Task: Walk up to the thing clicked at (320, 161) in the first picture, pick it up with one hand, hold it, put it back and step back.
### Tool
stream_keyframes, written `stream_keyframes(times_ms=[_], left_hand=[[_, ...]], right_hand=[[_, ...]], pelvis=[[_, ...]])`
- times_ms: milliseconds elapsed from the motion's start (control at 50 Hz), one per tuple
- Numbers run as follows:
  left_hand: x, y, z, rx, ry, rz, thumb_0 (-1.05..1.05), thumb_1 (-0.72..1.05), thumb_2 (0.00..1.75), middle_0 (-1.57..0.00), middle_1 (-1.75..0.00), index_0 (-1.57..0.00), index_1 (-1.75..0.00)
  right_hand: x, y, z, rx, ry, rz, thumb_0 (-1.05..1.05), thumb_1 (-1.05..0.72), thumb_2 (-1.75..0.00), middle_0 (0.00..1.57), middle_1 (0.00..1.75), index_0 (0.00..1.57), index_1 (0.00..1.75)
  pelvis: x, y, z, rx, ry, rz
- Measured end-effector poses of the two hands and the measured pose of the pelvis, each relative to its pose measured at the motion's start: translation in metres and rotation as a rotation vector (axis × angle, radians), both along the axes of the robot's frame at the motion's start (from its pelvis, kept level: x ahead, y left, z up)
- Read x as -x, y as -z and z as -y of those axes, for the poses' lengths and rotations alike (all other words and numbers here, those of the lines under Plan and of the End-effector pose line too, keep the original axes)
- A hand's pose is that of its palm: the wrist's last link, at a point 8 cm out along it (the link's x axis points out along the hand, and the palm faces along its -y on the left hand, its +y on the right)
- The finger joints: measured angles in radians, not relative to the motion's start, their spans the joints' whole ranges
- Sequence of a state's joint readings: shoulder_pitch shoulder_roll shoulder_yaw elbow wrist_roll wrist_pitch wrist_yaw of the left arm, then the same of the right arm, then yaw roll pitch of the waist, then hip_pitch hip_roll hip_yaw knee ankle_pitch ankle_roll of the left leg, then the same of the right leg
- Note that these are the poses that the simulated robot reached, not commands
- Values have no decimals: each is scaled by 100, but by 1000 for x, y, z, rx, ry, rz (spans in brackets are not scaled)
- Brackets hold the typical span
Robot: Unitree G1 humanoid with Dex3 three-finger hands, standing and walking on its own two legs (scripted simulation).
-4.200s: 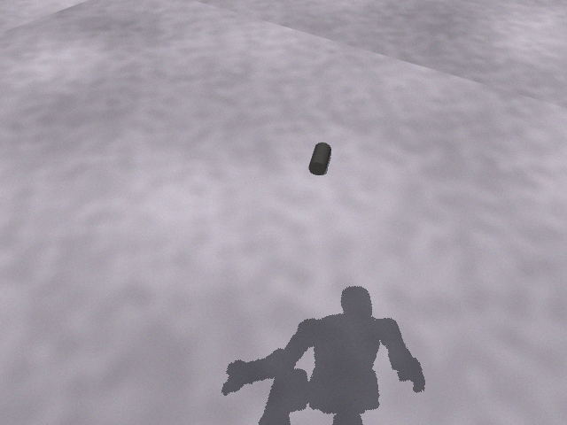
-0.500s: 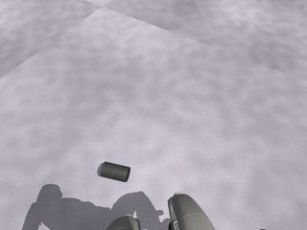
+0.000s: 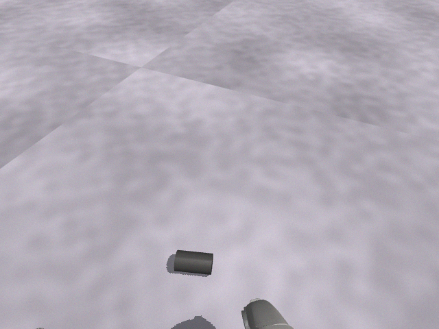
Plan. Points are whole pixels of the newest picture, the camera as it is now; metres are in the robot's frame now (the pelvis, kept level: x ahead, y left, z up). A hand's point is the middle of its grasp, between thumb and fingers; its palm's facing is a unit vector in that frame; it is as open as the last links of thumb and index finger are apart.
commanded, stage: walk up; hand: left
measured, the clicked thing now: (194, 262) +0.55 +0.10 -0.67
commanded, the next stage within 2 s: none
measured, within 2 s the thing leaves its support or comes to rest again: neither
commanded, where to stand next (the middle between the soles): +0.14 -0.10 m, yaw -6 degrees
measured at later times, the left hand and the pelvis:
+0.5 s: hand (134, 325) +0.17 +0.17 -0.12, palm faces -0.15 -0.92 -0.35, open 7.4 cm; pelvis +0.05 -0.10 +0.02, yaw -9 degrees
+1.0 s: hand (165, 266) +0.29 +0.12 -0.11, palm faces -0.15 -0.90 -0.42, open 7.4 cm; pelvis +0.11 -0.12 +0.03, yaw -9 degrees
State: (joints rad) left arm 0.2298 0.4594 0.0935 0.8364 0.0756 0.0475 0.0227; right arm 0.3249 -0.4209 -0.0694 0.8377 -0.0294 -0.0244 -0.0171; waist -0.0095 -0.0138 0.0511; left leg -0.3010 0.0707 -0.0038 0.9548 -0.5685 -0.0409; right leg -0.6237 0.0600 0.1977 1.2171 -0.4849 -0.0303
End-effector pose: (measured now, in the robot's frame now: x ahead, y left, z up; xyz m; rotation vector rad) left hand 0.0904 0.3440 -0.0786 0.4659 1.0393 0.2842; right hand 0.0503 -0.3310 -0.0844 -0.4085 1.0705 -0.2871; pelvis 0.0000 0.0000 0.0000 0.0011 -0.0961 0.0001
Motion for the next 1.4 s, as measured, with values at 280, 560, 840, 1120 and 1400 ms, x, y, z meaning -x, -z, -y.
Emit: stream_keyframes(times_ms=[280, 560, 840, 1120, 1400], left_hand=[[15, 14, 31, 192, 18, -259, 1, 90, 90, -20, -30, -20, -30], [-94, -19, 147, 140, 122, -92, 1, 90, 90, -20, -30, -21, -30], [-177, -9, 153, 55, 113, -69, 1, 90, 90, -20, -30, -21, -30], [-155, -5, 188, 46, 146, -57, 0, 90, 90, -20, -30, -21, -30], [-55, -49, 136, -16, 7, -71, 1, 90, 90, -21, -30, -21, -30]], right_hand=[[117, -84, 54, 189, 192, -280, 1, -90, -89, 21, 31, 21, 30], [-4, -15, 106, -36, 157, -121, 1, -91, -89, 20, 30, 20, 30], [-107, 17, 83, -142, 105, -101, 1, -91, -89, 20, 30, 20, 30], [-112, 17, 124, -112, 113, -18, 1, -91, -89, 20, 30, 20, 30], [-52, 10, 108, -128, 51, -192, 1, -91, -89, 20, 30, 20, 30]], pelvis=[[-9, -37, 23, -3, 102, -42], [-70, -33, 104, -19, 176, -38], [-125, -20, 111, -31, 154, -49], [-89, -15, 129, 18, 140, -40], [-61, -39, 112, -24, 57, -63]])
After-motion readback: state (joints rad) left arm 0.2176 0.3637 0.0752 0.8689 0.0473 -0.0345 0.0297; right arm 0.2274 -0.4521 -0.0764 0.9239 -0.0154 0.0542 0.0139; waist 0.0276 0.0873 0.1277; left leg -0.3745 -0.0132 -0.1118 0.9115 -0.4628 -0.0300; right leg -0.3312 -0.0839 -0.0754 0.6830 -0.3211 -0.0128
